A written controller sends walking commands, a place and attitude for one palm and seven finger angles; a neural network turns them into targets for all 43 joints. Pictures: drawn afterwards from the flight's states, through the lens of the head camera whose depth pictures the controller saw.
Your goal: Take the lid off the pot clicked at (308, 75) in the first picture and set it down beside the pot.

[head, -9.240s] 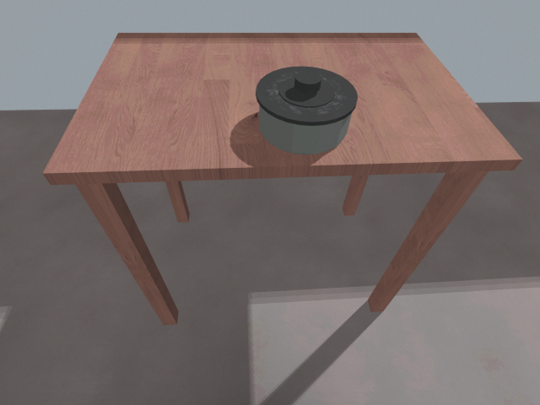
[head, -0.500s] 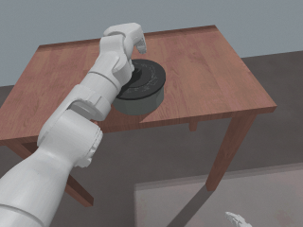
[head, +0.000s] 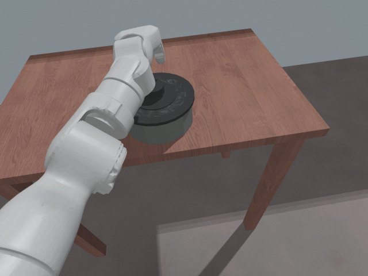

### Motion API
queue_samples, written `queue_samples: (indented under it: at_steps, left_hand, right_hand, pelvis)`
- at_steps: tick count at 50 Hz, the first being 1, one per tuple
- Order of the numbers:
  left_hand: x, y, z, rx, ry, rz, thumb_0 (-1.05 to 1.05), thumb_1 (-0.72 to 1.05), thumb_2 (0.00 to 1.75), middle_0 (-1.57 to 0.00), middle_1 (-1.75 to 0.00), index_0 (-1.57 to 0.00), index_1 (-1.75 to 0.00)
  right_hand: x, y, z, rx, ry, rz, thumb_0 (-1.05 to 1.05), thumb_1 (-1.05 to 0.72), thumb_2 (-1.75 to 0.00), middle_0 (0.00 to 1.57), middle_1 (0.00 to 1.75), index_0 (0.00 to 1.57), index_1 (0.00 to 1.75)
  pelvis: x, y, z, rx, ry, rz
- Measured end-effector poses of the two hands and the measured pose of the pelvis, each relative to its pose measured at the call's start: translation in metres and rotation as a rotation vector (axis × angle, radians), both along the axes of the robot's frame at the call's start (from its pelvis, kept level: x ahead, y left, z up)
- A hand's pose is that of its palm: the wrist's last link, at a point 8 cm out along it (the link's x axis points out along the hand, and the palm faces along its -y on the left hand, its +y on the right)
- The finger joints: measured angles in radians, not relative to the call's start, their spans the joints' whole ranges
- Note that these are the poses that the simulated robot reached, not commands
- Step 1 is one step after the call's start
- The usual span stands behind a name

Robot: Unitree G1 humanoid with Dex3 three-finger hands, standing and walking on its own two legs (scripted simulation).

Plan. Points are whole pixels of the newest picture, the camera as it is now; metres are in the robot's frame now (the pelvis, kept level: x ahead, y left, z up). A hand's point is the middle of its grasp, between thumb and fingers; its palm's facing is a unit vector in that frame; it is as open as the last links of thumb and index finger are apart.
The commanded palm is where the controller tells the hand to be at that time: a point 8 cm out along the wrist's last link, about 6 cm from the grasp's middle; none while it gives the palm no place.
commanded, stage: move the open hand above the knob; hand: left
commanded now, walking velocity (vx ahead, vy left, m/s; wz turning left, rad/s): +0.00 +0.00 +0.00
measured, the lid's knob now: (153, 88) +0.51 +0.06 +0.15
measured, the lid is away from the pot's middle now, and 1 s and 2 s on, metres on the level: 0.00 0.00 0.00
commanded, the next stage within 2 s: lower the open fingers around the knob in 0.44 s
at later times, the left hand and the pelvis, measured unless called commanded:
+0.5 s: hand (145, 67) +0.47 +0.07 +0.23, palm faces -0.21 -0.12 -0.97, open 9.8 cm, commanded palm +0.46 +0.07 +0.28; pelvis -0.01 +0.00 +0.00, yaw +1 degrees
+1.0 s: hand (153, 80) +0.47 +0.05 +0.20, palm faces -0.30 -0.13 -0.95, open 9.8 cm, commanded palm +0.46 +0.06 +0.25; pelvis -0.01 +0.00 +0.00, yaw +1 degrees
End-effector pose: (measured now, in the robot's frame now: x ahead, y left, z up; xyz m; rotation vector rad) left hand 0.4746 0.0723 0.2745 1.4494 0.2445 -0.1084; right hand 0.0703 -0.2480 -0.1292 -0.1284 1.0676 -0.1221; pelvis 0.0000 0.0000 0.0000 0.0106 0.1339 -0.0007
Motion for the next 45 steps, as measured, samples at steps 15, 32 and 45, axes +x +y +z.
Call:
queue_samples:
  at_steps: [15,32,45]
  left_hand:
    - [-0.015,0.001,0.007,0.029,-0.020,-0.035,0.00,-0.33,1.61,-0.88,-0.09,-0.88,-0.09]
    - [-0.012,-0.003,0.007,-0.014,0.032,0.004,0.00,-0.33,1.61,-0.88,-0.09,-0.88,-0.09]
    - [-0.014,-0.012,-0.015,-0.032,0.091,-0.012,0.00,-0.33,1.61,-0.88,-0.09,-0.88,-0.09]
  right_hand:
    - [0.035,0.012,0.008,0.013,-0.087,0.068,0.01,-0.91,-0.89,0.20,0.30,0.20,0.30]
    - [-0.011,0.006,-0.004,0.015,0.034,0.001,0.01,-0.91,-0.89,0.20,0.30,0.20,0.30]
    - [-0.001,-0.001,0.001,-0.008,-0.013,0.008,0.01,-0.91,-0.89,0.20,0.30,0.20,0.30]
  pelvis:
    - [-0.007,0.003,-0.001,-0.002,-0.016,0.034]
    - [-0.004,0.002,0.001,-0.001,-0.020,0.015]
    - [-0.007,0.000,-0.001,0.000,-0.016,0.014]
